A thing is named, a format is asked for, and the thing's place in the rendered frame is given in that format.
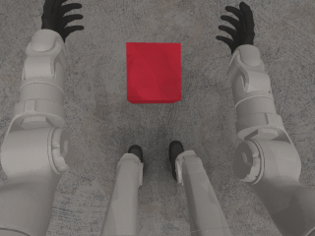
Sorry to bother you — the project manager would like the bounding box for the robot left upper arm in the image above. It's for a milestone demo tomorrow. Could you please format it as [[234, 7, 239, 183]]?
[[0, 126, 76, 236]]

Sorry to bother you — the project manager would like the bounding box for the carton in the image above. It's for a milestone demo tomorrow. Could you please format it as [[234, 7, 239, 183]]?
[[126, 42, 181, 104]]

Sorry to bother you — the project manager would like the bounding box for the robot right upper arm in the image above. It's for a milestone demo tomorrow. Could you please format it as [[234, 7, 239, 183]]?
[[232, 139, 315, 236]]

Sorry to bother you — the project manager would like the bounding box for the robot shin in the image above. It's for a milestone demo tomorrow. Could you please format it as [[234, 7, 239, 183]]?
[[175, 150, 203, 173], [116, 153, 140, 171]]

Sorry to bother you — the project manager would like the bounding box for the right robot hand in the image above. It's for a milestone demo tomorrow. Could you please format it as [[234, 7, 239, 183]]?
[[216, 1, 255, 55]]

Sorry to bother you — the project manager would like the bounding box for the left robot forearm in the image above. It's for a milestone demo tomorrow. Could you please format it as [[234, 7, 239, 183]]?
[[0, 29, 68, 175]]

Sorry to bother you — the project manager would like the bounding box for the robot right shin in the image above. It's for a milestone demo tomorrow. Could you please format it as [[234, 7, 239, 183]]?
[[175, 150, 203, 173]]

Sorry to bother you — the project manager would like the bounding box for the right robot forearm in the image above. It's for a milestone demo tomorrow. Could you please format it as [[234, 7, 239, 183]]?
[[226, 44, 301, 173]]

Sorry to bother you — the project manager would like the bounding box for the robot left shin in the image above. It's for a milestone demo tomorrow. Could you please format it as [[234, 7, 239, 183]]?
[[116, 153, 140, 171]]

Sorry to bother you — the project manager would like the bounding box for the left robot hand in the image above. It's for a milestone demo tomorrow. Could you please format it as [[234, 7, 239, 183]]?
[[41, 0, 84, 43]]

